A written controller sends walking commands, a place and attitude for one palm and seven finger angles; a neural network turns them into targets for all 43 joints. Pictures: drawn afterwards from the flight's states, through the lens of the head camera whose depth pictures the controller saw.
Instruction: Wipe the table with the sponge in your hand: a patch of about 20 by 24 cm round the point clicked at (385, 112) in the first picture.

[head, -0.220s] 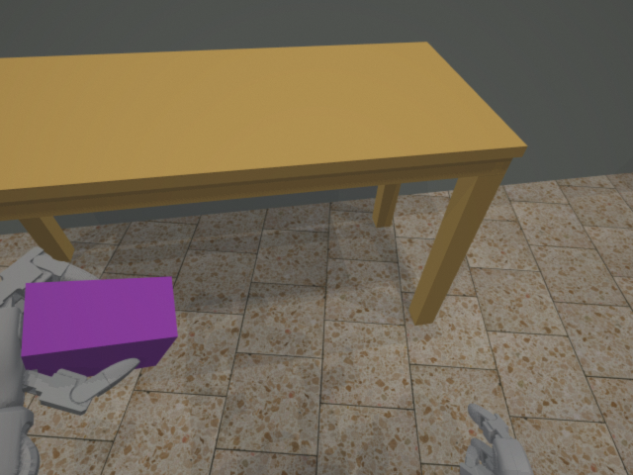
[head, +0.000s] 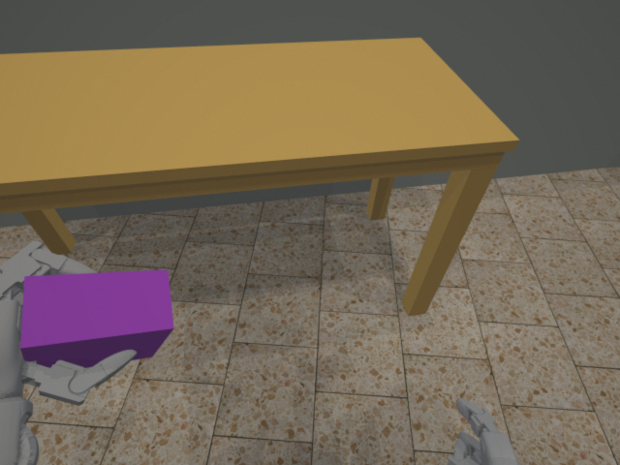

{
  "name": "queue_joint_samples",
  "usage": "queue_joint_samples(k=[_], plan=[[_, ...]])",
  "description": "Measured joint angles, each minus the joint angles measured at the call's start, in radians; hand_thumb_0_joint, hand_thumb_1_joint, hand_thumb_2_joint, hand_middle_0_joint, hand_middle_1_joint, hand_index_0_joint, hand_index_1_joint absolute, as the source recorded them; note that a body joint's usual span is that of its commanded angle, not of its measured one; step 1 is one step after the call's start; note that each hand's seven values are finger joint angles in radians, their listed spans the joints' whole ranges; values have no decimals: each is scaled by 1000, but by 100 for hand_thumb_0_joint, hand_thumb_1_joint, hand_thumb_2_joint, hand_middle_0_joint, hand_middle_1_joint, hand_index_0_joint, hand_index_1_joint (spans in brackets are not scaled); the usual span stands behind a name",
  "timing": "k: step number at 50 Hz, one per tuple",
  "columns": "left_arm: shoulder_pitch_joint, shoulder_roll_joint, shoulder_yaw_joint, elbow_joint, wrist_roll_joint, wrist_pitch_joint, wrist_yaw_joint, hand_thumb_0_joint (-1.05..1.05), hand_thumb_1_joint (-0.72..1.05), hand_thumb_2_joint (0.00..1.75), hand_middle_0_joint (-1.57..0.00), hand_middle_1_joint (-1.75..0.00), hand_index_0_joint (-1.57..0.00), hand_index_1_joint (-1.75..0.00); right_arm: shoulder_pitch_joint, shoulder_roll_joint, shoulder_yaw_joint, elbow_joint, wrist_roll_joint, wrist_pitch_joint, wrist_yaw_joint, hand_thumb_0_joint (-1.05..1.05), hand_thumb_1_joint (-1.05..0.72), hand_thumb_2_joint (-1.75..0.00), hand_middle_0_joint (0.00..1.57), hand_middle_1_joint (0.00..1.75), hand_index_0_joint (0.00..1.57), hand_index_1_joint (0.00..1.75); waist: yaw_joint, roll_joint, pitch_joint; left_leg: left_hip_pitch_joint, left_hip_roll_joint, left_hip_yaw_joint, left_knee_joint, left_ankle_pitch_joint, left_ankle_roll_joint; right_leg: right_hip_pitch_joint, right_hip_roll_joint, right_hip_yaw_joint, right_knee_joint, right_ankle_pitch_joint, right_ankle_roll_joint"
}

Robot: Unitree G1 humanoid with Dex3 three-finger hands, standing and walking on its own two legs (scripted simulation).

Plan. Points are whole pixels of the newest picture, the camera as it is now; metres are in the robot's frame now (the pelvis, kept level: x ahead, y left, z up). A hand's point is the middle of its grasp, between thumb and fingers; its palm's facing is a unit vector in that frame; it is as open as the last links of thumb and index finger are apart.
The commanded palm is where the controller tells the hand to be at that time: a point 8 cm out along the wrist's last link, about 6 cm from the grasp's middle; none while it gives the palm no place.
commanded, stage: stand and wait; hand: left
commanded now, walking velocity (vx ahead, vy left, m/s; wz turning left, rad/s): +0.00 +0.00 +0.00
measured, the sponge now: (119, 321) +0.22 +0.21 +0.14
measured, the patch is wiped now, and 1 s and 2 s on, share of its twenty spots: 0.00 0.00 0.00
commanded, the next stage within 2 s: look at it before walking up in 0.16 s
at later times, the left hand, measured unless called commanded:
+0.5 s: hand (79, 320) +0.21 +0.24 +0.15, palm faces +0.40 -0.83 -0.39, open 10.2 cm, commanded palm +0.17 +0.27 +0.18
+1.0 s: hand (157, 303) +0.24 +0.17 +0.15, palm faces +0.19 -0.87 -0.45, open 10.2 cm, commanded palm +0.19 +0.23 +0.18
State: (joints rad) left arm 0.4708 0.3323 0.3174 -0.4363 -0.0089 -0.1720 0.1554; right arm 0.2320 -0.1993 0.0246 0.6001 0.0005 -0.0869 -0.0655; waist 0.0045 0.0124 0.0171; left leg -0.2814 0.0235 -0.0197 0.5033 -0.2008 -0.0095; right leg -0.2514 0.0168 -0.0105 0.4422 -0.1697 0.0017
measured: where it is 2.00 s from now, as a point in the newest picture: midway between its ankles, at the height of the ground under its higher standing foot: outside the picture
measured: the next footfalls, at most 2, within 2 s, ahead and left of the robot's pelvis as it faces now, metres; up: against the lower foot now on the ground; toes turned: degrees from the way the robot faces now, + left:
right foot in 1.24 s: -0.05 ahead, -0.15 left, +0.00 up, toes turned -29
left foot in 1.90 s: +0.06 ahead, +0.00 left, +0.00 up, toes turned -27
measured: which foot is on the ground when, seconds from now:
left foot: down 0.00-1.00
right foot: down 0.00-0.98, up 1.00-1.00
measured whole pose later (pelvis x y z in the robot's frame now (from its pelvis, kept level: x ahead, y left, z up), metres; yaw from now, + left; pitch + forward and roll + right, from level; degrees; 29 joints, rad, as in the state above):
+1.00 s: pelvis -0.03 -0.01 -0.02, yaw -13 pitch +1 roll +3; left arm 0.49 0.38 0.39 -0.56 -0.04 -0.18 0.14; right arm 0.19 -0.21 0.00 0.55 0.00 0.00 -0.02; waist 0.01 -0.06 0.08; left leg -0.31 0.02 0.10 0.59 -0.27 -0.03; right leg -0.48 0.09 0.19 0.67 -0.19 -0.01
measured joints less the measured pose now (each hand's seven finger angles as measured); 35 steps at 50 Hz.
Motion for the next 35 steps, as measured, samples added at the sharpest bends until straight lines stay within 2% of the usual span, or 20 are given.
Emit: queue_joint_samples(k=[21,30,35], plan=[[0,-2,-1,1,1,0,1,-1,-49,99,-73,-134,-73,-134,2,-3,-1,8,0,-3,0,1,-90,-90,20,30,21,30,-2,2,-1,-3,1,4,3,-1,0,-5,1,4,4,-1,0],[-14,-6,22,-7,-5,2,3,-1,-49,99,-73,-134,-73,-134,-26,1,-9,-28,6,4,9,1,-90,-90,20,30,21,30,30,-11,4,-32,27,63,55,-31,-7,-74,27,63,85,-18,-6],[-43,-8,25,-21,-9,9,1,-1,-49,99,-73,-134,-73,-134,-43,5,-9,-55,10,11,15,1,-90,-90,20,30,21,30,32,-21,28,-62,40,96,116,-59,-15,-136,42,93,183,-52,-13]])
